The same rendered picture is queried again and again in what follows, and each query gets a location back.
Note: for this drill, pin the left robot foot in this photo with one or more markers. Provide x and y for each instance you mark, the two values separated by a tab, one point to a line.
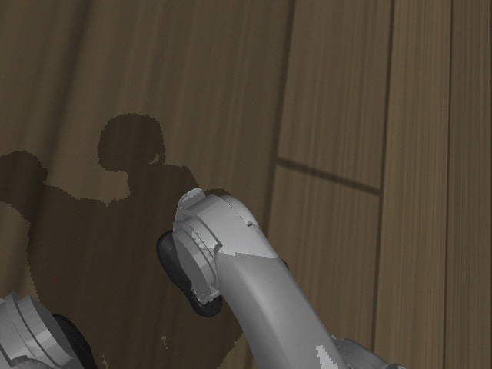
78	343

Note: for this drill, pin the right robot hand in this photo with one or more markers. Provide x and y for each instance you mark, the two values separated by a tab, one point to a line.
357	356

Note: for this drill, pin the right robot foot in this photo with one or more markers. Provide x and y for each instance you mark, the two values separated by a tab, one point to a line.
168	257

